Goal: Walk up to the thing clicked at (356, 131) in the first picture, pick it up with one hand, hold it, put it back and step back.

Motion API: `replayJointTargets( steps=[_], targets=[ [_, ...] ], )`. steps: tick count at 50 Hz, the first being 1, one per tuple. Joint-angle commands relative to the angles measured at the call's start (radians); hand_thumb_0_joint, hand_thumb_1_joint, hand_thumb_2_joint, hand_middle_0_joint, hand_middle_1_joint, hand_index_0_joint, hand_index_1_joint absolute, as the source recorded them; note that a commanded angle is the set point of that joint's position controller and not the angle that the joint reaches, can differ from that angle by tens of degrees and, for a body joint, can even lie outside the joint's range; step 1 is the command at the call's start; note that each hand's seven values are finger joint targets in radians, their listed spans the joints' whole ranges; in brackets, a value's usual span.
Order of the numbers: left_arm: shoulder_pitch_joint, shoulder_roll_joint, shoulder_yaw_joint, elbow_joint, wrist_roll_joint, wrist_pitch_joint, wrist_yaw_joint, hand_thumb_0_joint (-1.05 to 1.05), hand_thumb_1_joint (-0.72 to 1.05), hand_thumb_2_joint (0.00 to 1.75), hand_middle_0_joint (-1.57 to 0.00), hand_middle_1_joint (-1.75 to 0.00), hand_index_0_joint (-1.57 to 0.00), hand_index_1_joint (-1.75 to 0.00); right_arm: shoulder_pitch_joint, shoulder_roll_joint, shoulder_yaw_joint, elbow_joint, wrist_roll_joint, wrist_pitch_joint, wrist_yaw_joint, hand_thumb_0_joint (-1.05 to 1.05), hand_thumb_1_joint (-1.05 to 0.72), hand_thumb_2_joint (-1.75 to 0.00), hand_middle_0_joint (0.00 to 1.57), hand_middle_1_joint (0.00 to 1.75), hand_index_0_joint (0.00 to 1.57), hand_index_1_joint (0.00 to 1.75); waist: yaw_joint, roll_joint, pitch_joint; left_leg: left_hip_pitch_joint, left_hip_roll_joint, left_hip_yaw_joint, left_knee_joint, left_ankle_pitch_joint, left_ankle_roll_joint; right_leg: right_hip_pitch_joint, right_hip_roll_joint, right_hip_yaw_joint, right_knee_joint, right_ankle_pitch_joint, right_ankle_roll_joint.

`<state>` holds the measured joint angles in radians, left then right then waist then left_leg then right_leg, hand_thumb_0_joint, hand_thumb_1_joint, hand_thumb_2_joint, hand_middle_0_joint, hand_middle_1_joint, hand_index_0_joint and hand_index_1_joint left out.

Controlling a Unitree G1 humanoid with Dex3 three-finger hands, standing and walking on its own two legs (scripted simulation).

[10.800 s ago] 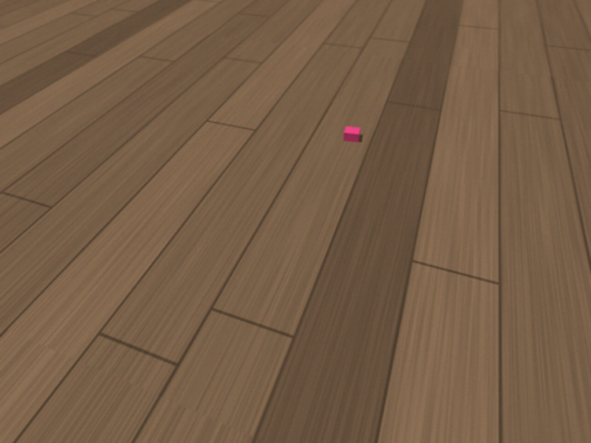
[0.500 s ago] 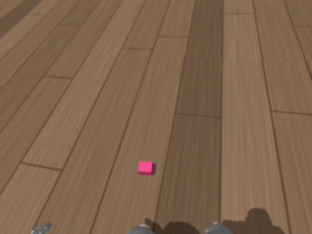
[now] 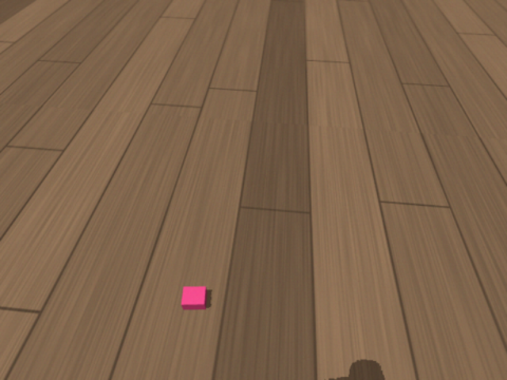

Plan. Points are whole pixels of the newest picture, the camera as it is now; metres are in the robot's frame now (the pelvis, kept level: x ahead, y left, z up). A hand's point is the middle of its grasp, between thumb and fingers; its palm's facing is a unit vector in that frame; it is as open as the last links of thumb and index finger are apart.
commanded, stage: walk up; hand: left
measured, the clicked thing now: (194, 298) +0.53 +0.23 -0.72
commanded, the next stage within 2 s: stand in 0.04 s
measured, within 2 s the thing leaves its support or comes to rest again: neither
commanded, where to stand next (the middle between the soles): +0.10 +0.00 m, yaw -3 degrees
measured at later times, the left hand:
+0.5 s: hand out of the picture +0.11 +0.23 -0.12, palm faces -0.04 -0.95 -0.31, open 7.4 cm
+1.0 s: hand out of the picture +0.08 +0.24 -0.12, palm faces -0.02 -0.94 -0.35, open 7.4 cm
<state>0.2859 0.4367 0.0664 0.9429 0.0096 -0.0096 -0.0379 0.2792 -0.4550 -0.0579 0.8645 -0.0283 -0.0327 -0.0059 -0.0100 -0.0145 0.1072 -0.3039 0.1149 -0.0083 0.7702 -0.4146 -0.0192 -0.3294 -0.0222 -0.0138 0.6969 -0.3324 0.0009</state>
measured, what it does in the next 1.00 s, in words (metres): stands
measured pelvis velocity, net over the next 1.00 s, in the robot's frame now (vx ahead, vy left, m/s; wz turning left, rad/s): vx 0.01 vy -0.02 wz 0.00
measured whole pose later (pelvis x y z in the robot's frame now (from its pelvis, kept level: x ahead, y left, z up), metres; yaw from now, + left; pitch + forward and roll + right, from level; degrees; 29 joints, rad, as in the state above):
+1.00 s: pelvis +0.01 -0.02 +0.04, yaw +0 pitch -2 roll +0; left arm 0.10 0.36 0.00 1.15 0.00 -0.02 -0.01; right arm 0.08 -0.35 -0.01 1.15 -0.01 -0.01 0.02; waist 0.00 0.01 0.06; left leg -0.13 0.03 -0.01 0.35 -0.17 -0.03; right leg -0.15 -0.01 -0.02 0.34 -0.15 0.00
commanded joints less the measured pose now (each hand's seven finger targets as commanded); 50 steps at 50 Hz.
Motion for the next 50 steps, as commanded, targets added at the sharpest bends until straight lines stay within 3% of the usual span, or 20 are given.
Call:
replayJointTargets(
  steps=[1,2,3,4,6,9,11,12,13,14,15,17,19,26,32,35,38,40,48,50],
  targets=[
    [0.095,0.288,0.074,-0.051,0.016,-0.062,0.049,0.0,0.9,0.9,-0.2,-0.3,-0.2,-0.3,-0.05,-0.054,-0.002,-0.111,0.027,0.006,-0.017,0.0,-0.9,-0.9,0.2,0.3,0.2,0.3,0.046,-0.157,-0.071,-0.301,-0.122,-0.053,0.247,-0.172,0.045,0.214,-0.312,0.555,-0.347,0.174,-0.138],
    [0.033,0.334,0.06,-0.067,0.018,-0.063,0.049,0.0,0.9,0.9,-0.2,-0.3,-0.2,-0.3,-0.112,-0.118,-0.032,-0.12,0.038,0.013,-0.03,0.0,-0.9,-0.9,0.2,0.3,0.2,0.3,0.059,-0.15,-0.093,-0.194,-0.108,-0.095,0.29,-0.2,0.062,0.07,-0.379,0.54,-0.37,0.23,-0.265],
    [-0.02,0.303,0.061,-0.063,0.021,-0.056,0.053,0.0,0.9,0.9,-0.2,-0.3,-0.2,-0.3,-0.09,-0.148,-0.042,-0.093,0.044,0.013,-0.032,0.0,-0.9,-0.9,0.2,0.3,0.2,0.3,0.038,-0.162,-0.077,-0.155,-0.101,-0.113,0.306,-0.234,0.074,-0.002,-0.353,0.498,-0.37,0.103,-0.277],
    [-0.083,0.265,0.052,-0.092,0.016,-0.051,0.051,0.0,0.9,0.9,-0.2,-0.3,-0.2,-0.3,-0.06,-0.171,-0.054,-0.069,0.042,0.017,-0.025,0.0,-0.9,-0.9,0.2,0.3,0.2,0.3,0.008,-0.129,-0.027,-0.135,-0.089,-0.099,0.282,-0.203,0.069,-0.023,-0.294,0.409,-0.375,0.006,-0.233],
    [-0.147,0.241,0.033,-0.111,0.011,-0.051,0.051,0.0,0.9,0.9,-0.2,-0.3,-0.2,-0.3,-0.005,-0.153,-0.059,-0.013,0.041,0.023,-0.01,0.0,-0.9,-0.9,0.2,0.3,0.2,0.3,-0.015,-0.201,-0.049,-0.067,-0.093,-0.062,0.186,-0.116,0.068,-0.015,-0.2,0.269,-0.354,-0.015,-0.158],
    [-0.163,0.232,0.026,-0.084,0.009,-0.046,0.052,0.0,0.9,0.9,-0.2,-0.3,-0.2,-0.3,0.0,-0.133,-0.056,0.019,0.029,0.019,-0.008,0.0,-0.9,-0.9,0.2,0.3,0.2,0.3,-0.018,-0.238,-0.071,-0.005,-0.084,-0.006,-0.028,-0.055,0.05,0.031,-0.192,0.226,-0.306,0.141,-0.148],
    [-0.157,0.211,0.025,-0.063,-0.001,-0.036,0.052,0.0,0.9,0.9,-0.2,-0.3,-0.2,-0.3,0.036,-0.113,-0.051,0.059,0.025,-0.001,-0.012,0.0,-0.9,-0.9,0.2,0.3,0.2,0.3,-0.036,-0.207,-0.105,0.134,-0.093,0.014,-0.284,0.162,0.044,0.036,-0.167,0.156,-0.196,0.272,-0.119],
    [-0.148,0.166,0.016,-0.062,-0.011,-0.031,0.053,0.0,0.9,0.9,-0.2,-0.3,-0.2,-0.3,0.041,-0.131,-0.053,0.07,0.017,-0.014,-0.015,0.0,-0.9,-0.9,0.2,0.3,0.2,0.3,-0.037,-0.137,-0.126,0.194,-0.066,-0.049,-0.36,0.28,0.045,0.028,-0.135,0.125,-0.128,0.303,-0.077],
    [-0.128,0.108,-0.002,-0.069,-0.025,-0.028,0.054,0.0,0.9,0.9,-0.2,-0.3,-0.2,-0.3,-0.009,-0.178,-0.059,0.058,0.002,-0.02,-0.016,0.0,-0.9,-0.9,0.2,0.3,0.2,0.3,0.0,0.013,-0.142,0.191,0.053,-0.246,-0.395,0.381,0.085,-0.001,-0.063,0.079,-0.054,0.253,-0.033],
    [-0.099,0.08,-0.008,-0.059,-0.034,-0.019,0.053,0.0,0.9,0.9,-0.2,-0.3,-0.2,-0.3,-0.087,-0.21,-0.054,0.04,-0.002,-0.027,-0.014,0.0,-0.9,-0.9,0.2,0.3,0.2,0.3,0.045,0.092,-0.11,0.148,0.138,-0.35,-0.44,0.36,0.122,-0.007,-0.009,0.048,-0.06,0.05,-0.016],
    [-0.097,0.111,-0.002,-0.041,-0.034,-0.014,0.055,0.0,0.9,0.9,-0.2,-0.3,-0.2,-0.3,-0.157,-0.214,-0.05,0.041,0.005,-0.023,-0.01,0.0,-0.9,-0.9,0.2,0.3,0.2,0.3,0.063,0.091,-0.093,-0.004,0.149,-0.324,-0.428,0.219,0.177,0.111,-0.02,0.06,-0.107,-0.044,-0.025],
    [-0.151,0.125,-0.007,-0.009,-0.018,-0.026,0.044,0.0,0.9,0.9,-0.2,-0.3,-0.2,-0.3,-0.208,-0.133,-0.027,0.065,0.02,-0.015,0.003,0.0,-0.9,-0.9,0.2,0.3,0.2,0.3,0.057,0.074,-0.08,-0.088,0.047,-0.191,-0.418,0.105,0.096,0.242,-0.063,0.102,-0.237,0.052,-0.028],
    [-0.181,0.162,-0.002,0.001,-0.005,-0.035,0.037,0.0,0.9,0.9,-0.2,-0.3,-0.2,-0.3,-0.181,-0.111,-0.016,0.085,0.027,-0.012,0.005,0.0,-0.9,-0.9,0.2,0.3,0.2,0.3,0.022,0.056,-0.111,0.005,-0.019,-0.118,-0.405,0.101,0.056,0.209,-0.107,0.149,-0.271,0.116,-0.052],
    [-0.226,0.142,-0.024,0.055,-0.011,-0.043,0.037,0.0,0.9,0.9,-0.2,-0.3,-0.2,-0.3,-0.191,-0.098,-0.004,0.162,0.025,-0.018,0.009,0.0,-0.9,-0.9,0.2,0.3,0.2,0.3,0.007,0.034,-0.121,0.146,0.004,-0.107,-0.431,0.342,0.045,0.198,-0.105,0.111,-0.334,0.266,-0.033],
    [-0.246,0.14,-0.028,0.093,-0.011,-0.042,0.037,0.0,0.9,0.9,-0.2,-0.3,-0.2,-0.3,-0.222,-0.097,-0.001,0.189,0.024,-0.008,0.012,0.0,-0.9,-0.9,0.2,0.3,0.2,0.3,0.003,0.016,-0.096,0.152,-0.002,-0.09,-0.473,0.237,0.036,0.168,-0.106,0.122,-0.404,0.149,-0.026],
    [-0.247,0.135,-0.029,0.109,-0.005,-0.044,0.039,0.0,0.9,0.9,-0.2,-0.3,-0.2,-0.3,-0.239,-0.101,-0.002,0.195,0.023,-0.006,0.012,0.0,-0.9,-0.9,0.2,0.3,0.2,0.3,-0.001,0.004,-0.127,0.197,0.005,-0.086,-0.461,0.285,0.036,0.17,-0.112,0.12,-0.411,0.202,-0.024],
    [-0.248,0.14,-0.029,0.119,-0.004,-0.045,0.039,0.0,0.9,0.9,-0.2,-0.3,-0.2,-0.3,-0.239,-0.096,0.002,0.209,0.024,-0.002,0.014,0.0,-0.9,-0.9,0.2,0.3,0.2,0.3,-0.004,-0.013,-0.127,0.21,0.002,-0.081,-0.466,0.277,0.034,0.156,-0.113,0.13,-0.437,0.173,-0.021],
    [-0.256,0.134,-0.028,0.123,-0.006,-0.043,0.041,0.0,0.9,0.9,-0.2,-0.3,-0.2,-0.3,-0.255,-0.104,0.003,0.211,0.022,-0.003,0.013,0.0,-0.9,-0.9,0.2,0.3,0.2,0.3,0.001,0.022,-0.137,0.19,0.009,-0.084,-0.474,0.298,0.035,0.191,-0.109,0.114,-0.421,0.238,-0.018],
    [-0.245,0.142,-0.028,0.137,-0.005,-0.036,0.043,0.0,0.9,0.9,-0.2,-0.3,-0.2,-0.3,-0.255,-0.103,0.006,0.228,0.02,0.005,0.014,0.0,-0.9,-0.9,0.2,0.3,0.2,0.3,0.007,0.002,-0.116,0.168,0.0,-0.075,-0.488,0.24,0.031,0.17,-0.105,0.12,-0.455,0.115,-0.015],
    [-0.24,0.142,-0.028,0.14,-0.004,-0.036,0.043,0.0,0.9,0.9,-0.2,-0.3,-0.2,-0.3,-0.257,-0.1,0.007,0.23,0.019,0.002,0.014,0.0,-0.9,-0.9,0.2,0.3,0.2,0.3,0.007,0.005,-0.14,0.186,0.012,-0.081,-0.49,0.284,0.033,0.188,-0.109,0.115,-0.437,0.184,-0.02]
  ],
)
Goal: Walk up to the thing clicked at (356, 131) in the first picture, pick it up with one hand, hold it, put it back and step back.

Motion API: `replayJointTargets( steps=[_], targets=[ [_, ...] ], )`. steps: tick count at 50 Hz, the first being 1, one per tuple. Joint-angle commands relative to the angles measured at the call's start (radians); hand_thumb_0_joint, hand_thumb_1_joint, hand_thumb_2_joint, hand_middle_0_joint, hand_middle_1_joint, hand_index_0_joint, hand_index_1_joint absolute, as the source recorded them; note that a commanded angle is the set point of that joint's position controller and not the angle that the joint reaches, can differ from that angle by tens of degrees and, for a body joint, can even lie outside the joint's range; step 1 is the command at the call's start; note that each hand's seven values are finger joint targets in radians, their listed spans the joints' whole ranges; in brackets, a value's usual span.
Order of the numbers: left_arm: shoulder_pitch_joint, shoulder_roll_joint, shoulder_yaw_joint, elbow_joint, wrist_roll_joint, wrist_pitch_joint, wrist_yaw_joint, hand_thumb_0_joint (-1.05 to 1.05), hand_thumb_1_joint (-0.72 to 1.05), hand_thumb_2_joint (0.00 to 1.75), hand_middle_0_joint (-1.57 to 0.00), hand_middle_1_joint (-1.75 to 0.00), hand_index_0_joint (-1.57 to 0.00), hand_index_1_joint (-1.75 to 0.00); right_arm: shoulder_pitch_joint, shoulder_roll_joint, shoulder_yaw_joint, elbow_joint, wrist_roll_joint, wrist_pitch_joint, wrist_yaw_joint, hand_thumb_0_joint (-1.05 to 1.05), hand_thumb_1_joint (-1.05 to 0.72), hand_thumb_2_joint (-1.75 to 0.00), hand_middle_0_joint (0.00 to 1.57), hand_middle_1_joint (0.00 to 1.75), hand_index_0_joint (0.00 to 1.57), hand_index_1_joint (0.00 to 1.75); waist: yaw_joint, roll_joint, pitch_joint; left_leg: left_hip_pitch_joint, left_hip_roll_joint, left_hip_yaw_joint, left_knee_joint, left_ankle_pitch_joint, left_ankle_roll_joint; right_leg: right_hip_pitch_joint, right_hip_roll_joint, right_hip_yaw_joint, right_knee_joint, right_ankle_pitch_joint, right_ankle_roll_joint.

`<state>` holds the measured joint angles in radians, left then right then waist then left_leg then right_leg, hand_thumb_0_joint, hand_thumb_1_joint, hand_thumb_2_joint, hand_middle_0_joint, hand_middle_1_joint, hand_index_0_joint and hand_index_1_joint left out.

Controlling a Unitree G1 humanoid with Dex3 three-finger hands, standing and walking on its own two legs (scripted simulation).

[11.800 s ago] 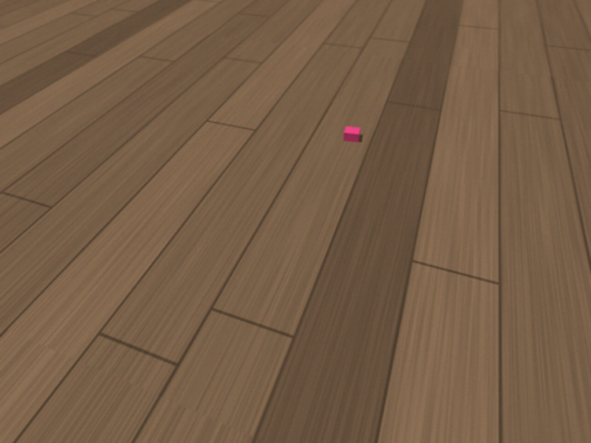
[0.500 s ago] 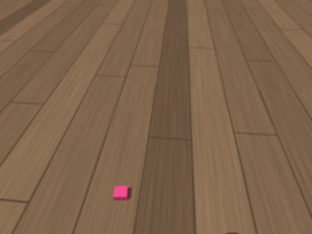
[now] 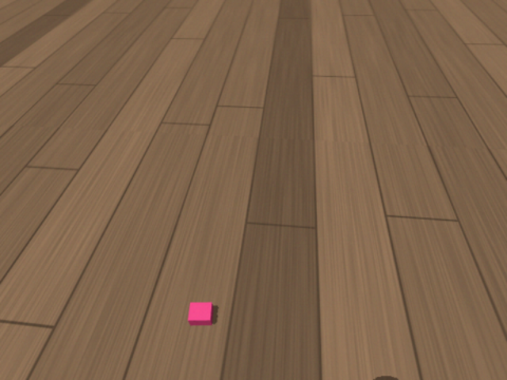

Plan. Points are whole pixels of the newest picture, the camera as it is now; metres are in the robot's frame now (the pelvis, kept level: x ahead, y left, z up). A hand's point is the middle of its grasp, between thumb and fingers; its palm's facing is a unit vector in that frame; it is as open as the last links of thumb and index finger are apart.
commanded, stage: stand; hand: left
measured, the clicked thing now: (201, 313) +0.52 +0.25 -0.75
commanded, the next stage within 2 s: walk up in 1.64 s
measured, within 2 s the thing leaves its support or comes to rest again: neither
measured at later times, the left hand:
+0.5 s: hand out of the picture +0.10 +0.25 -0.15, palm faces -0.02 -0.94 -0.34, open 7.4 cm
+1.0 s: hand out of the picture +0.09 +0.25 -0.16, palm faces -0.03 -0.94 -0.34, open 7.4 cm
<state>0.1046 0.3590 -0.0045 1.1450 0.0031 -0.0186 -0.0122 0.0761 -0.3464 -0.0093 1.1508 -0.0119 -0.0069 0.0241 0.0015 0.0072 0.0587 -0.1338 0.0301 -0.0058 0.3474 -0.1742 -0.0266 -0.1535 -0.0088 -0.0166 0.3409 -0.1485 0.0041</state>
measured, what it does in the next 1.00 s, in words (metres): stands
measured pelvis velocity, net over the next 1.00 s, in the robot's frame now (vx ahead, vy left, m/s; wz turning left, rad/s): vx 0.02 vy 0.00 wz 0.00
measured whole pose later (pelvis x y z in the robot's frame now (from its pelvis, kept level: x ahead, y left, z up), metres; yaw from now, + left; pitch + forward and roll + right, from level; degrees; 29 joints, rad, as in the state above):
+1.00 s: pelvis +0.02 +0.00 +0.00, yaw +0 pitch -1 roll +0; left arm 0.11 0.35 0.00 1.14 0.00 -0.01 -0.01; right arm 0.10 -0.35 0.00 1.16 -0.01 -0.01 0.01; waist 0.00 0.01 0.04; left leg -0.11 0.03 -0.01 0.32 -0.19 -0.03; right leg -0.14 -0.01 -0.02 0.33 -0.17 0.00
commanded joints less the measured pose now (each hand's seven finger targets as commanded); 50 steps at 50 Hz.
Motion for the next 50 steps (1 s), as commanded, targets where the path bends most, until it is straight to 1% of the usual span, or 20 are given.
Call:
replayJointTargets(
  steps=[1,4,5,8,10,12,15,17,21,23,28,30,32,33,34,39,43,45,48,50],
  targets=[
    [-0.059,0.218,0.045,-0.059,0.0,-0.026,0.017,0.0,0.9,0.9,-0.2,-0.3,-0.2,-0.3,-0.051,-0.211,-0.04,-0.055,0.003,-0.025,-0.018,0.0,-0.9,-0.9,0.2,0.3,0.2,0.3,-0.005,-0.003,-0.083,0.002,0.094,-0.082,-0.076,0.029,0.039,0.016,-0.118,0.116,-0.078,-0.001,-0.02],
    [-0.051,0.212,0.043,-0.055,0.002,-0.023,0.017,0.0,0.9,0.9,-0.2,-0.3,-0.2,-0.3,-0.054,-0.214,-0.04,-0.052,0.003,-0.026,-0.02,0.0,-0.9,-0.9,0.2,0.3,0.2,0.3,0.0,-0.007,-0.083,0.0,0.096,-0.086,-0.085,0.029,0.037,0.016,-0.115,0.106,-0.07,0.0,-0.02],
    [-0.054,0.214,0.044,-0.057,0.001,-0.024,0.017,0.0,0.9,0.9,-0.2,-0.3,-0.2,-0.3,-0.056,-0.212,-0.04,-0.053,0.002,-0.026,-0.02,0.0,-0.9,-0.9,0.2,0.3,0.2,0.3,0.003,-0.014,-0.084,0.0,0.099,-0.087,-0.083,0.056,0.038,0.027,-0.118,0.104,-0.065,0.019,-0.022],
    [-0.046,0.21,0.043,-0.056,0.001,-0.024,0.017,0.0,0.9,0.9,-0.2,-0.3,-0.2,-0.3,-0.049,-0.214,-0.038,-0.049,0.003,-0.026,-0.021,0.0,-0.9,-0.9,0.2,0.3,0.2,0.3,0.002,0.0,-0.081,-0.009,0.094,-0.084,-0.085,0.041,0.038,0.029,-0.116,0.105,-0.071,0.019,-0.017],
    [-0.05,0.216,0.045,-0.057,0.001,-0.024,0.017,0.0,0.9,0.9,-0.2,-0.3,-0.2,-0.3,-0.045,-0.207,-0.036,-0.051,0.003,-0.026,-0.022,0.0,-0.9,-0.9,0.2,0.3,0.2,0.3,0.0,-0.02,-0.091,0.015,0.098,-0.084,-0.083,0.084,0.037,0.03,-0.119,0.105,-0.062,0.051,-0.02],
    [-0.051,0.211,0.043,-0.058,0.0,-0.023,0.018,0.0,0.9,0.9,-0.2,-0.3,-0.2,-0.3,-0.046,-0.211,-0.036,-0.05,0.004,-0.027,-0.024,0.0,-0.9,-0.9,0.2,0.3,0.2,0.3,-0.001,-0.003,-0.103,0.022,0.1,-0.081,-0.08,0.12,0.036,0.042,-0.12,0.1,-0.056,0.1,-0.02],
    [-0.054,0.21,0.044,-0.06,0.001,-0.025,0.018,0.0,0.9,0.9,-0.2,-0.3,-0.2,-0.3,-0.044,-0.213,-0.035,-0.048,0.004,-0.027,-0.024,0.0,-0.9,-0.9,0.2,0.3,0.2,0.3,-0.002,-0.005,-0.111,0.015,0.103,-0.079,-0.076,0.121,0.037,0.065,-0.124,0.099,-0.055,0.117,-0.018],
    [-0.056,0.208,0.045,-0.057,0.002,-0.02,0.018,0.0,0.9,0.9,-0.2,-0.3,-0.2,-0.3,-0.044,-0.219,-0.036,-0.047,0.003,-0.026,-0.027,0.0,-0.9,-0.9,0.2,0.3,0.2,0.3,-0.004,0.004,-0.106,0.018,0.102,-0.076,-0.083,0.098,0.036,0.05,-0.122,0.098,-0.056,0.093,-0.019],
    [-0.045,0.203,0.043,-0.057,0.001,-0.02,0.016,0.0,0.9,0.9,-0.2,-0.3,-0.2,-0.3,-0.05,-0.212,-0.032,-0.049,0.002,-0.031,-0.026,0.0,-0.9,-0.9,0.2,0.3,0.2,0.3,0.004,0.001,-0.112,0.032,0.107,-0.076,-0.084,0.151,0.032,0.055,-0.122,0.092,-0.047,0.132,-0.019],
    [-0.049,0.202,0.044,-0.055,0.002,-0.02,0.017,0.0,0.9,0.9,-0.2,-0.3,-0.2,-0.3,-0.043,-0.214,-0.033,-0.045,0.005,-0.03,-0.028,0.0,-0.9,-0.9,0.2,0.3,0.2,0.3,0.0,-0.003,-0.106,0.043,0.107,-0.075,-0.083,0.151,0.033,0.047,-0.123,0.096,-0.051,0.136,-0.018],
    [-0.062,0.208,0.044,-0.058,0.002,-0.018,0.019,0.0,0.9,0.9,-0.2,-0.3,-0.2,-0.3,-0.041,-0.212,-0.032,-0.048,0.003,-0.024,-0.027,0.0,-0.9,-0.9,0.2,0.3,0.2,0.3,-0.005,-0.02,-0.081,0.019,0.101,-0.075,-0.091,0.086,0.034,0.032,-0.121,0.099,-0.07,0.076,-0.016],
    [-0.052,0.206,0.044,-0.056,0.002,-0.02,0.019,0.0,0.9,0.9,-0.2,-0.3,-0.2,-0.3,-0.045,-0.211,-0.033,-0.05,0.004,-0.024,-0.026,0.0,-0.9,-0.9,0.2,0.3,0.2,0.3,-0.002,-0.029,-0.088,0.037,0.101,-0.076,-0.084,0.119,0.033,0.033,-0.121,0.096,-0.067,0.1,-0.016],
    [-0.055,0.206,0.044,-0.059,0.001,-0.018,0.018,0.0,0.9,0.9,-0.2,-0.3,-0.2,-0.3,-0.034,-0.218,-0.033,-0.048,0.003,-0.025,-0.026,0.0,-0.9,-0.9,0.2,0.3,0.2,0.3,-0.005,-0.006,-0.088,0.022,0.1,-0.07,-0.09,0.076,0.032,0.035,-0.121,0.102,-0.075,0.067,-0.017],
    [-0.052,0.204,0.044,-0.059,0.002,-0.019,0.019,0.0,0.9,0.9,-0.2,-0.3,-0.2,-0.3,-0.053,-0.215,-0.033,-0.052,0.004,-0.025,-0.026,0.0,-0.9,-0.9,0.2,0.3,0.2,0.3,0.002,-0.002,-0.09,0.031,0.102,-0.074,-0.083,0.091,0.035,0.036,-0.121,0.098,-0.071,0.08,-0.018],
    [-0.055,0.204,0.042,-0.061,0.003,-0.02,0.019,0.0,0.9,0.9,-0.2,-0.3,-0.2,-0.3,-0.049,-0.209,-0.032,-0.053,0.003,-0.024,-0.025,0.0,-0.9,-0.9,0.2,0.3,0.2,0.3,-0.002,-0.015,-0.092,0.032,0.101,-0.073,-0.084,0.109,0.032,0.036,-0.123,0.098,-0.069,0.089,-0.019],
    [-0.053,0.213,0.044,-0.063,0.001,-0.022,0.021,0.0,0.9,0.9,-0.2,-0.3,-0.2,-0.3,-0.038,-0.21,-0.031,-0.051,0.002,-0.022,-0.024,0.0,-0.9,-0.9,0.2,0.3,0.2,0.3,-0.004,-0.011,-0.095,0.023,0.1,-0.07,-0.078,0.101,0.034,0.051,-0.124,0.102,-0.076,0.092,-0.018],
    [-0.049,0.213,0.045,-0.059,0.001,-0.017,0.019,0.0,0.9,0.9,-0.2,-0.3,-0.2,-0.3,-0.031,-0.213,-0.03,-0.048,0.002,-0.02,-0.024,0.0,-0.9,-0.9,0.2,0.3,0.2,0.3,-0.002,-0.005,-0.077,-0.002,0.091,-0.069,-0.086,0.034,0.034,0.035,-0.119,0.106,-0.089,-0.005,-0.016],
    [-0.041,0.209,0.043,-0.06,0.005,-0.018,0.019,0.0,0.9,0.9,-0.2,-0.3,-0.2,-0.3,-0.039,-0.216,-0.032,-0.052,0.003,-0.022,-0.024,0.0,-0.9,-0.9,0.2,0.3,0.2,0.3,0.001,-0.005,-0.098,0.026,0.103,-0.076,-0.079,0.086,0.04,0.041,-0.123,0.1,-0.076,0.058,-0.02],
    [-0.047,0.21,0.044,-0.062,0.002,-0.02,0.02,0.0,0.9,0.9,-0.2,-0.3,-0.2,-0.3,-0.025,-0.213,-0.029,-0.051,0.004,-0.023,-0.025,0.0,-0.9,-0.9,0.2,0.3,0.2,0.3,-0.003,-0.006,-0.109,0.032,0.103,-0.073,-0.077,0.115,0.039,0.056,-0.125,0.1,-0.07,0.114,-0.02],
    [-0.044,0.205,0.042,-0.06,0.002,-0.02,0.02,0.0,0.9,0.9,-0.2,-0.3,-0.2,-0.3,-0.036,-0.213,-0.029,-0.052,0.004,-0.022,-0.026,0.0,-0.9,-0.9,0.2,0.3,0.2,0.3,-0.001,-0.013,-0.094,0.03,0.1,-0.074,-0.073,0.123,0.035,0.045,-0.121,0.093,-0.068,0.107,-0.017]
  ],
)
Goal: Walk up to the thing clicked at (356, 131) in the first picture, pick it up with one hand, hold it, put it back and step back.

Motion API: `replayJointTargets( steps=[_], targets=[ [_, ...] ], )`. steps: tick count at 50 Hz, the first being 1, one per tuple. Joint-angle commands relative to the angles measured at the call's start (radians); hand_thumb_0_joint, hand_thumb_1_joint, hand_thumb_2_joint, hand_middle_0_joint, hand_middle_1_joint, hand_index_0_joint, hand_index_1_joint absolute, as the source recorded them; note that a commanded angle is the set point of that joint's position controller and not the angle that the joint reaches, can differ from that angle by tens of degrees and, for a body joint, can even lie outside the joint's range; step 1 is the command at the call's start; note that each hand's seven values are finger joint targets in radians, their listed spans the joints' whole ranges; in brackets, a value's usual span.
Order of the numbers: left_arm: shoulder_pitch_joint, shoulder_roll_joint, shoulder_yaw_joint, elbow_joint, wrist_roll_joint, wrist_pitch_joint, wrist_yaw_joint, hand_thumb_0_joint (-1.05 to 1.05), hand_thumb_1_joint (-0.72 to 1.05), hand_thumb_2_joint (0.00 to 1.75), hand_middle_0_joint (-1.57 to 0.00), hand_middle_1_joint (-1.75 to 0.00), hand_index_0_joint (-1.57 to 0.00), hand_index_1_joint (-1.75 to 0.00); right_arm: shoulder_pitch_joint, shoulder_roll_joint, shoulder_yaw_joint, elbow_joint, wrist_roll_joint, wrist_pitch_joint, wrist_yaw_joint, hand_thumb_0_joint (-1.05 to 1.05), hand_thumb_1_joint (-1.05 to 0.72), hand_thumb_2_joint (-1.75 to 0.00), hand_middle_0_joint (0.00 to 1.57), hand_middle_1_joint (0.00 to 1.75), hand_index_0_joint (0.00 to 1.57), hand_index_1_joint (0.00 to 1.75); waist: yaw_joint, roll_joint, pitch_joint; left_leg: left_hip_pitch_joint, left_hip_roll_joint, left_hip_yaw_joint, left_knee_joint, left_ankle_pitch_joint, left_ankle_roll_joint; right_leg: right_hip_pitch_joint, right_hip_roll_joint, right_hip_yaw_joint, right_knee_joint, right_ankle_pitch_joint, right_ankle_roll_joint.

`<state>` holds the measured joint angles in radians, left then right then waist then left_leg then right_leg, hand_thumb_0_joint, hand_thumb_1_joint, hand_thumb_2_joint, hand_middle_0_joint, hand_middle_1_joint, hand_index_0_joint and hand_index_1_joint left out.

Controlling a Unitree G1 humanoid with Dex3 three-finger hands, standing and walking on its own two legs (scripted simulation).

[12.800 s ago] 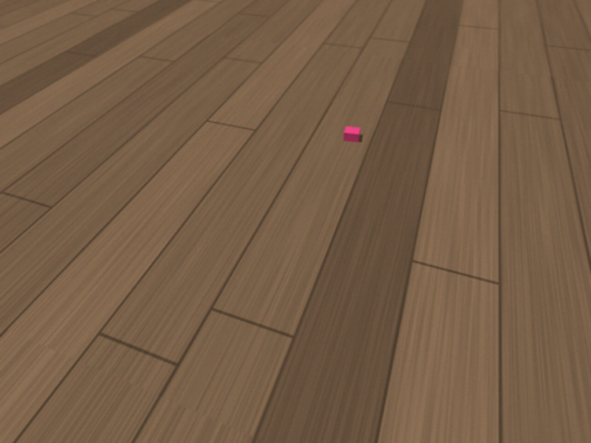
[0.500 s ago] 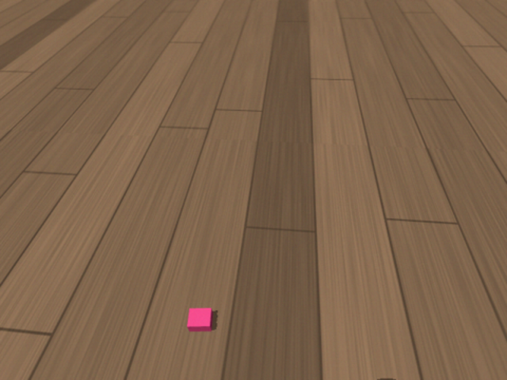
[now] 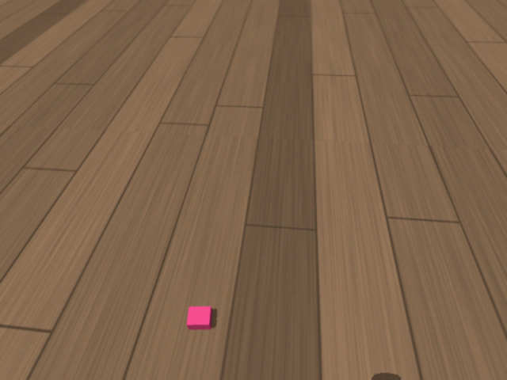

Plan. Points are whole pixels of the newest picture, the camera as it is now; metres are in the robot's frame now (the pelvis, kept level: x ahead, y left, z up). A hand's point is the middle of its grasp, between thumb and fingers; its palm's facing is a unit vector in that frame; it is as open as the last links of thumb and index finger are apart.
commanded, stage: stand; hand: left
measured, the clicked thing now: (200, 317) +0.50 +0.25 -0.76
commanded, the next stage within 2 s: walk up in 0.64 s
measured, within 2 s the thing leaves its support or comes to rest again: neither
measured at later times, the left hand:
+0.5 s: hand out of the picture +0.09 +0.25 -0.15, palm faces -0.03 -0.94 -0.34, open 7.4 cm
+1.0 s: hand out of the picture +0.09 +0.26 -0.16, palm faces -0.03 -0.94 -0.34, open 7.4 cm
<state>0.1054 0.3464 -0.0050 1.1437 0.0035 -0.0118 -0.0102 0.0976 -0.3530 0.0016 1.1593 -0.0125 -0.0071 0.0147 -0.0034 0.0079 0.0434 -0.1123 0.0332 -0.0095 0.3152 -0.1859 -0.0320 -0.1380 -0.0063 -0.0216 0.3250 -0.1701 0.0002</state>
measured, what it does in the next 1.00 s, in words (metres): stands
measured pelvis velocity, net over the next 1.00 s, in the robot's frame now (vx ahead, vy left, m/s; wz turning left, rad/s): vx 0.02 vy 0.01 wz -0.03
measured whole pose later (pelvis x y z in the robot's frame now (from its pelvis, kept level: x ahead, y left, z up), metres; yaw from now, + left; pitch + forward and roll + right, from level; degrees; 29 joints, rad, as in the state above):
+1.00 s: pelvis +0.02 +0.01 +0.00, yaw -2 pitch -2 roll +0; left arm 0.13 0.34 0.02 1.13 0.01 -0.01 -0.01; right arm 0.14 -0.35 -0.01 1.11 -0.02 -0.01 0.01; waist 0.00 0.01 0.03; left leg -0.07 0.03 0.02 0.33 -0.23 -0.02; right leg -0.11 -0.01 0.01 0.35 -0.20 0.01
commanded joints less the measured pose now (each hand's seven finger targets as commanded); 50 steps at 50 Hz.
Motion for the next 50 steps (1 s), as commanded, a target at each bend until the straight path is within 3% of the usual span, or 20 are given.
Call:
replayJointTargets(
  steps=[1,6,8,11,19,24,31,32,37,41,50],
  targets=[
    [-0.05,0.219,0.043,-0.06,0.003,-0.026,0.018,0.0,0.9,0.9,-0.2,-0.3,-0.2,-0.3,-0.049,-0.209,-0.041,-0.062,0.004,-0.022,-0.018,0.0,-0.9,-0.9,0.2,0.3,0.2,0.3,-0.001,-0.005,-0.099,0.017,0.101,-0.067,-0.042,0.134,0.043,0.038,-0.128,0.101,-0.049,0.141,-0.016],
    [-0.038,0.219,0.041,-0.057,0.001,-0.029,0.02,0.0,0.9,0.9,-0.2,-0.3,-0.2,-0.3,-0.043,-0.209,-0.042,-0.063,0.005,-0.021,-0.019,0.0,-0.9,-0.9,0.2,0.3,0.2,0.3,0.001,-0.014,-0.112,0.026,0.103,-0.066,-0.028,0.206,0.042,0.072,-0.13,0.09,-0.036,0.238,-0.016],
    [-0.046,0.218,0.042,-0.057,0.001,-0.026,0.021,0.0,0.9,0.9,-0.2,-0.3,-0.2,-0.3,-0.037,-0.207,-0.04,-0.063,0.003,-0.019,-0.021,0.0,-0.9,-0.9,0.2,0.3,0.2,0.3,-0.003,-0.008,-0.089,0.01,0.099,-0.064,-0.04,0.162,0.039,0.059,-0.128,0.095,-0.046,0.181,-0.014],
    [-0.043,0.216,0.043,-0.058,0.001,-0.027,0.021,0.0,0.9,0.9,-0.2,-0.3,-0.2,-0.3,-0.045,-0.211,-0.04,-0.066,0.005,-0.02,-0.021,0.0,-0.9,-0.9,0.2,0.3,0.2,0.3,0.003,0.001,-0.095,0.024,0.106,-0.067,-0.034,0.212,0.041,0.071,-0.132,0.095,-0.042,0.231,-0.015],
    [-0.047,0.215,0.042,-0.063,0.002,-0.026,0.022,0.0,0.9,0.9,-0.2,-0.3,-0.2,-0.3,-0.042,-0.205,-0.039,-0.07,0.005,-0.021,-0.022,0.0,-0.9,-0.9,0.2,0.3,0.2,0.3,0.0,-0.003,-0.087,0.026,0.107,-0.065,-0.038,0.214,0.038,0.068,-0.132,0.092,-0.045,0.232,-0.015],
    [-0.049,0.219,0.043,-0.065,0.004,-0.023,0.021,0.0,0.9,0.9,-0.2,-0.3,-0.2,-0.3,-0.042,-0.205,-0.04,-0.074,0.005,-0.017,-0.021,0.0,-0.9,-0.9,0.2,0.3,0.2,0.3,-0.003,-0.003,-0.06,0.017,0.099,-0.063,-0.055,0.126,0.04,0.033,-0.124,0.094,-0.065,0.127,-0.012],
    [-0.04,0.219,0.044,-0.065,0.003,-0.024,0.02,0.0,0.9,0.9,-0.2,-0.3,-0.2,-0.3,-0.039,-0.209,-0.042,-0.075,0.003,-0.022,-0.022,0.0,-0.9,-0.9,0.2,0.3,0.2,0.3,0.002,0.0,-0.079,0.025,0.102,-0.066,-0.056,0.152,0.044,0.049,-0.126,0.094,-0.055,0.156,-0.014],
    [-0.029,0.214,0.058,-0.069,0.008,-0.025,0.016,0.0,0.9,0.9,-0.2,-0.3,-0.2,-0.3,-0.034,-0.209,-0.051,-0.088,-0.003,-0.023,-0.019,0.0,-0.9,-0.9,0.2,0.3,0.2,0.3,0.009,-0.001,-0.096,0.047,0.081,-0.046,-0.043,0.108,0.049,0.057,-0.103,0.095,-0.054,0.119,-0.016],
    [-0.042,0.215,0.065,-0.076,0.013,-0.023,0.017,0.0,0.9,0.9,-0.2,-0.3,-0.2,-0.3,-0.016,-0.204,-0.056,-0.097,-0.005,-0.021,-0.019,0.0,-0.9,-0.9,0.2,0.3,0.2,0.3,0.0,-0.023,-0.064,0.021,0.077,-0.039,-0.039,0.05,0.051,0.035,-0.104,0.11,-0.054,0.073,-0.025],
    [-0.026,0.209,0.065,-0.076,0.01,-0.022,0.016,0.0,0.9,0.9,-0.2,-0.3,-0.2,-0.3,-0.022,-0.202,-0.055,-0.108,-0.005,-0.024,-0.019,0.0,-0.9,-0.9,0.2,0.3,0.2,0.3,0.011,-0.008,-0.03,0.012,0.081,-0.046,-0.046,0.083,0.053,0.024,-0.096,0.106,-0.035,0.127,-0.022],
    [-0.018,0.206,0.062,-0.081,0.008,-0.021,0.02,0.0,0.9,0.9,-0.2,-0.3,-0.2,-0.3,-0.005,-0.21,-0.065,-0.119,-0.002,-0.023,-0.022,0.0,-0.9,-0.9,0.2,0.3,0.2,0.3,0.004,-0.01,-0.061,0.055,0.092,-0.035,-0.031,0.155,0.059,0.046,-0.099,0.111,-0.01,0.211,-0.025]
  ],
)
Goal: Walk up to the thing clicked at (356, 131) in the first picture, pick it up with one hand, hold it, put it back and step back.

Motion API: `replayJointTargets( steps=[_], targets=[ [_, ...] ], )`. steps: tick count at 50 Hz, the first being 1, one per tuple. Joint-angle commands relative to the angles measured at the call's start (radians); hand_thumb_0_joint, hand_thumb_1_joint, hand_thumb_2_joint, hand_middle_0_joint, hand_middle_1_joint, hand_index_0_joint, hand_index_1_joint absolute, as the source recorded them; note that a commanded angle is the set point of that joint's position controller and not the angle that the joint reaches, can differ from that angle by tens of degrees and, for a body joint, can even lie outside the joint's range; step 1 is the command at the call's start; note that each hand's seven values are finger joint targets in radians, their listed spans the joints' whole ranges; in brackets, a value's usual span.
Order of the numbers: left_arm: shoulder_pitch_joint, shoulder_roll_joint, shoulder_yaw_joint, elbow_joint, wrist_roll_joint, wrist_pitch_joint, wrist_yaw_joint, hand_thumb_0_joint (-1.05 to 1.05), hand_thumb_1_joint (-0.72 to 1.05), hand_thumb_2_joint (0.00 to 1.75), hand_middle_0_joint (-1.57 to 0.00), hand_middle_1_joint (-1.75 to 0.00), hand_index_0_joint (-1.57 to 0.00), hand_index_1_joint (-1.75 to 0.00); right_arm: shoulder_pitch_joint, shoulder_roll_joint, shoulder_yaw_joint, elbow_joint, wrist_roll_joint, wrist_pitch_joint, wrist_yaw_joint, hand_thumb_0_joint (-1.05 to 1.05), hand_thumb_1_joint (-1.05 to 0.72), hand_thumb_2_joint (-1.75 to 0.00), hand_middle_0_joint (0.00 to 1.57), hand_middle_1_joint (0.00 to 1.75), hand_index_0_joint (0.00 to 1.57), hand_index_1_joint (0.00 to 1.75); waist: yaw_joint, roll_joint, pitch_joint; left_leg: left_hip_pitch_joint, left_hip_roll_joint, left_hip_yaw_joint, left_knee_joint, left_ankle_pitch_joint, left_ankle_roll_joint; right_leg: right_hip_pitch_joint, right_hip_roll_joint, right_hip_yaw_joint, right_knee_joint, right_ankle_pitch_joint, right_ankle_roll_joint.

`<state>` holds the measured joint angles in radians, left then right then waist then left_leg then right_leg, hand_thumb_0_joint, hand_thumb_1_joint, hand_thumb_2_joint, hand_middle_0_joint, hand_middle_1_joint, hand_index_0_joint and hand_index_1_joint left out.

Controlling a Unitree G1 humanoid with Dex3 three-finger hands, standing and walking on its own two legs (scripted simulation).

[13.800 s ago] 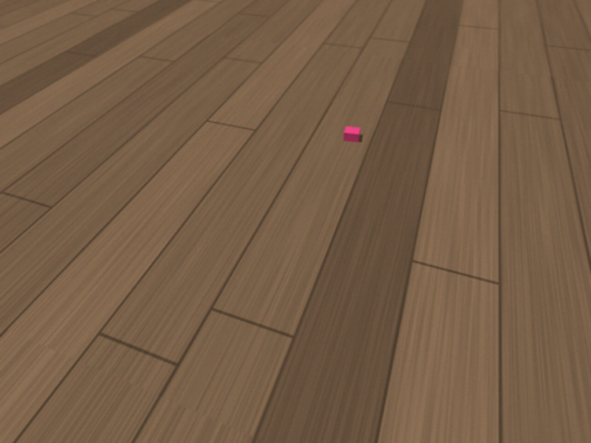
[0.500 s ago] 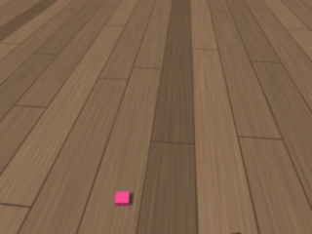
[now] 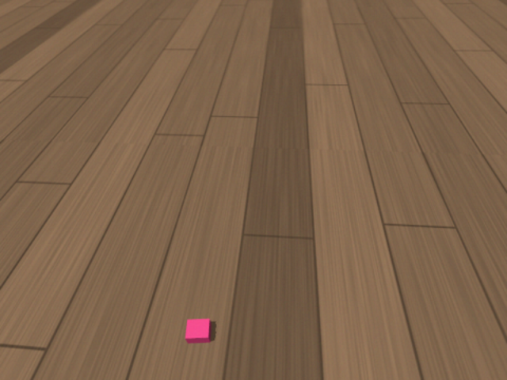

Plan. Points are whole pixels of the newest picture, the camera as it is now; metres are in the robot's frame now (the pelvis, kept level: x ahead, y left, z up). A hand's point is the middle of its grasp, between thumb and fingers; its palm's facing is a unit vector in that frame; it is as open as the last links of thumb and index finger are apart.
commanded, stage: walk up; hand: left
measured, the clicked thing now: (198, 330) +0.48 +0.25 -0.75
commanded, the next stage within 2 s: stand in 0.48 s
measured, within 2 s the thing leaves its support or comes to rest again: neither
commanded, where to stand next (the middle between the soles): +0.06 +0.00 m, yaw -1 degrees
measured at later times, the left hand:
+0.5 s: hand out of the picture +0.09 +0.25 -0.15, palm faces -0.05 -0.94 -0.34, open 7.4 cm
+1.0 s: hand out of the picture +0.06 +0.25 -0.15, palm faces -0.04 -0.94 -0.35, open 7.4 cm
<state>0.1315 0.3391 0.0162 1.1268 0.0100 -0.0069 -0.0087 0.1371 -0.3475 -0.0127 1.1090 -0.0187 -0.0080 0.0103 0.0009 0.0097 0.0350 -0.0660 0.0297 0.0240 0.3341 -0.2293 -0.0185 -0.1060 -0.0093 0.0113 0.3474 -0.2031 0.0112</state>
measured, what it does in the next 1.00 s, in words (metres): stands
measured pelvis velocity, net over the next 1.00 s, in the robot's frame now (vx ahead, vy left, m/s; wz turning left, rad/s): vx -0.02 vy -0.01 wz -0.01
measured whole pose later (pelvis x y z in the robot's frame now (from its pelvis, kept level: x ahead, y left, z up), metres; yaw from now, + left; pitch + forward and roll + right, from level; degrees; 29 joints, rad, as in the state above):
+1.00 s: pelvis -0.02 -0.01 +0.00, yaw -1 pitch -3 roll +0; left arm 0.12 0.35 0.00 1.12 0.01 0.00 -0.01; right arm 0.11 -0.35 0.00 1.13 -0.02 0.00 0.01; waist -0.01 0.01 0.05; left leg -0.07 0.04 0.03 0.30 -0.19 -0.03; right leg -0.11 0.00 0.02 0.32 -0.16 0.01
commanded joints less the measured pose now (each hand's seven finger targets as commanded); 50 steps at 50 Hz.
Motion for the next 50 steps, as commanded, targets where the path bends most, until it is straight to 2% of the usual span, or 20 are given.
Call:
replayJointTargets(
  steps=[1,14,18,22,23,24,31,39,50],
  targets=[
    [-0.045,0.212,0.041,-0.064,0.0,-0.026,0.019,0.0,0.9,0.9,-0.2,-0.3,-0.2,-0.3,-0.045,-0.213,-0.05,-0.07,0.004,-0.021,-0.018,0.0,-0.9,-0.9,0.2,0.3,0.2,0.3,0.0,-0.013,-0.049,0.004,0.093,-0.067,-0.047,0.204,0.044,0.01,-0.092,0.077,-0.035,0.247,-0.034],
    [-0.058,0.211,0.037,-0.074,0.001,-0.027,0.024,0.0,0.9,0.9,-0.2,-0.3,-0.2,-0.3,-0.038,-0.212,-0.057,-0.075,0.006,-0.019,-0.02,0.0,-0.9,-0.9,0.2,0.3,0.2,0.3,-0.004,-0.011,-0.065,0.035,0.1,-0.045,-0.039,0.254,0.048,0.019,-0.093,0.084,-0.011,0.308,-0.04],
    [-0.066,0.211,0.034,-0.076,-0.001,-0.024,0.022,0.0,0.9,0.9,-0.2,-0.3,-0.2,-0.3,-0.048,-0.211,-0.056,-0.076,0.004,-0.018,-0.019,0.0,-0.9,-0.9,0.2,0.3,0.2,0.3,-0.002,0.0,-0.024,0.013,0.096,-0.046,-0.061,0.19,0.046,-0.005,-0.088,0.093,-0.018,0.268,-0.038],
    [-0.066,0.212,0.033,-0.075,0.0,-0.023,0.021,0.0,0.9,0.9,-0.2,-0.3,-0.2,-0.3,-0.048,-0.211,-0.056,-0.076,0.004,-0.02,-0.018,0.0,-0.9,-0.9,0.2,0.3,0.2,0.3,-0.001,-0.004,-0.036,0.021,0.097,-0.044,-0.064,0.18,0.05,-0.004,-0.086,0.096,-0.014,0.26,-0.038],
    [-0.066,0.212,0.035,-0.077,0.001,-0.023,0.021,0.0,0.9,0.9,-0.2,-0.3,-0.2,-0.3,-0.042,-0.213,-0.057,-0.075,0.005,-0.021,-0.019,0.0,-0.9,-0.9,0.2,0.3,0.2,0.3,-0.004,-0.005,-0.047,0.027,0.1,-0.04,-0.061,0.193,0.048,0.001,-0.083,0.092,-0.009,0.254,-0.041],
    [-0.065,0.223,0.032,-0.075,-0.003,-0.022,0.023,0.0,0.9,0.9,-0.2,-0.3,-0.2,-0.3,-0.071,-0.209,-0.048,-0.076,0.013,-0.019,-0.02,0.0,-0.9,-0.9,0.2,0.3,0.2,0.3,-0.001,-0.015,-0.029,0.018,0.116,-0.063,-0.063,0.259,0.038,-0.009,-0.105,0.089,-0.026,0.297,-0.033],
    [-0.058,0.223,0.029,-0.072,-0.003,-0.024,0.025,0.0,0.9,0.9,-0.2,-0.3,-0.2,-0.3,-0.067,-0.212,-0.042,-0.061,0.015,-0.016,-0.021,0.0,-0.9,-0.9,0.2,0.3,0.2,0.3,-0.007,-0.017,-0.096,0.056,0.114,-0.058,-0.053,0.289,0.032,0.039,-0.115,0.085,-0.032,0.347,-0.03],
    [-0.068,0.226,0.024,-0.069,-0.003,-0.021,0.023,0.0,0.9,0.9,-0.2,-0.3,-0.2,-0.3,-0.07,-0.21,-0.034,-0.044,0.011,-0.015,-0.019,0.0,-0.9,-0.9,0.2,0.3,0.2,0.3,-0.009,-0.013,-0.053,0.023,0.108,-0.063,-0.076,0.19,0.027,0.007,-0.111,0.089,-0.067,0.248,-0.029],
    [-0.061,0.236,0.027,-0.063,-0.002,-0.021,0.018,0.0,0.9,0.9,-0.2,-0.3,-0.2,-0.3,-0.056,-0.21,-0.035,-0.036,0.005,-0.016,-0.014,0.0,-0.9,-0.9,0.2,0.3,0.2,0.3,-0.009,-0.012,-0.014,-0.016,0.107,-0.074,-0.098,0.056,0.034,-0.031,-0.11,0.105,-0.095,0.096,-0.031]
  ],
)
